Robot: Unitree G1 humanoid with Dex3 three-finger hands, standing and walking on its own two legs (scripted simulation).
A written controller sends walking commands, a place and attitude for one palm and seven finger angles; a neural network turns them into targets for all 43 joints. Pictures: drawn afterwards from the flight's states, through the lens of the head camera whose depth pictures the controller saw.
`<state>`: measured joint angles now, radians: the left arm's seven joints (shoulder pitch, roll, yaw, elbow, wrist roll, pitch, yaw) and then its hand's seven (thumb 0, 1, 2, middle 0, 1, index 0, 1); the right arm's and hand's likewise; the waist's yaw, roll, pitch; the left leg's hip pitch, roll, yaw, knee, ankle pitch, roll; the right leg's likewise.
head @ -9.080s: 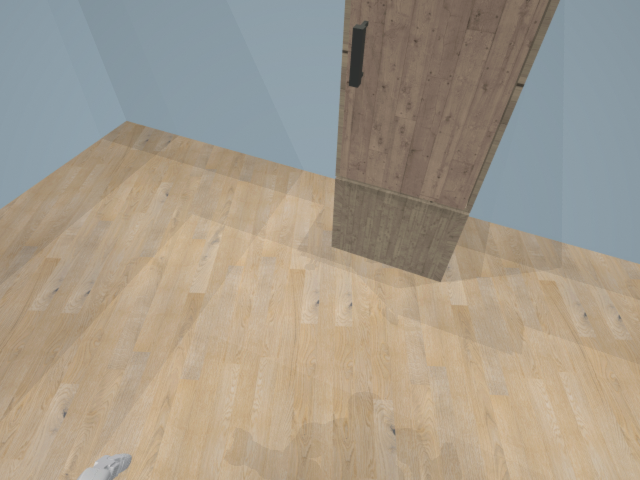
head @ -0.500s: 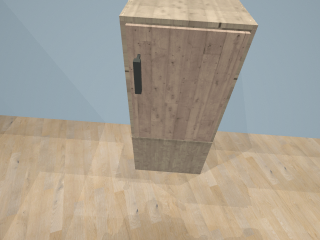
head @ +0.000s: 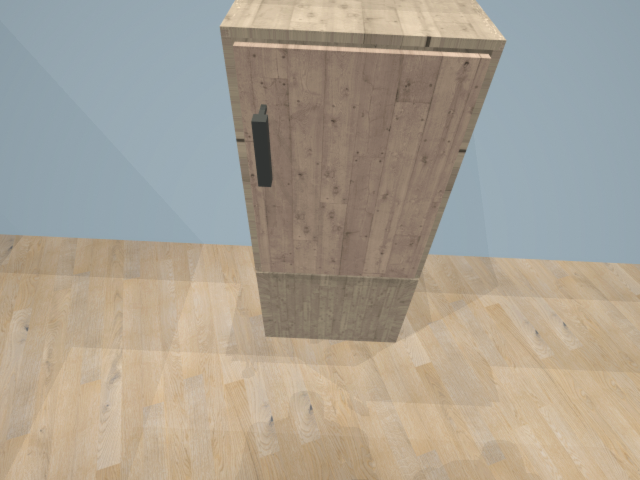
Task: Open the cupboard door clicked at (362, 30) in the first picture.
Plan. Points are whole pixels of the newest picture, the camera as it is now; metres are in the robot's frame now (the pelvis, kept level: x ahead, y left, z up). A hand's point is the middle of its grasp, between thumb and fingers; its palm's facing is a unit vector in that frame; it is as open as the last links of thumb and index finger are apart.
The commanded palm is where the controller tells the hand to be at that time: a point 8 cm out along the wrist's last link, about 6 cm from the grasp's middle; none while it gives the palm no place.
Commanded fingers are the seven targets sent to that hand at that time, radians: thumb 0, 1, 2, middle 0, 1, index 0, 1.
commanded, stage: look again from close up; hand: left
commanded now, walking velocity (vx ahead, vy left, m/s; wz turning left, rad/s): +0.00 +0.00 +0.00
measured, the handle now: (264, 146) +0.66 +0.15 +0.06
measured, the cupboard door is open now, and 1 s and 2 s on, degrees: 0 0 0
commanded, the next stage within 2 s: shuffle to correct the standing spot in 0.26 s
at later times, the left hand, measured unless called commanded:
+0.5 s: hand out of the picture +0.01 +0.16 -0.18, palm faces +0.02 -0.99 -0.17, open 7.3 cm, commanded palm none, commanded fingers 0.00 0.90 0.90 -0.20 -0.30 -0.20 -0.30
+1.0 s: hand out of the picture +0.08 +0.13 -0.19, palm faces +0.03 -0.99 -0.13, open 7.4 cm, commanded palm none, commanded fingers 0.00 0.90 0.90 -0.20 -0.30 -0.20 -0.30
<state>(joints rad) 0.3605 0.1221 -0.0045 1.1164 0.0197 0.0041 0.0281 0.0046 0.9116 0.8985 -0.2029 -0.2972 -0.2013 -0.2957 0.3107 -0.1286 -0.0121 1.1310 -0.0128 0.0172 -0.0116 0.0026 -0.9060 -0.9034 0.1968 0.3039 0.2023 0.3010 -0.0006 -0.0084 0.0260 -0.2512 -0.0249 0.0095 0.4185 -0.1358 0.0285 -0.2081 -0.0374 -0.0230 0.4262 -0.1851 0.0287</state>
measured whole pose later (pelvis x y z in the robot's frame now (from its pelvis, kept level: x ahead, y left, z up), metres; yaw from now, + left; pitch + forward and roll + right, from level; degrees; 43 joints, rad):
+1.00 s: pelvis +0.13 -0.02 -0.01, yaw -1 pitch +0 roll +0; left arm 0.37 0.11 0.03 1.13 0.02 0.01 0.02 0.00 0.91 0.90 -0.20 -0.30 -0.20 -0.30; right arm 0.30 -0.11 -0.02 1.10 -0.03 -0.05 -0.06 0.00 -0.91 -0.90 0.20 0.30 0.20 0.30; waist -0.01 -0.03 0.04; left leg -0.16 0.03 0.08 0.58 -0.42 0.01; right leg -0.30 -0.01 -0.04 0.89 -0.52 -0.01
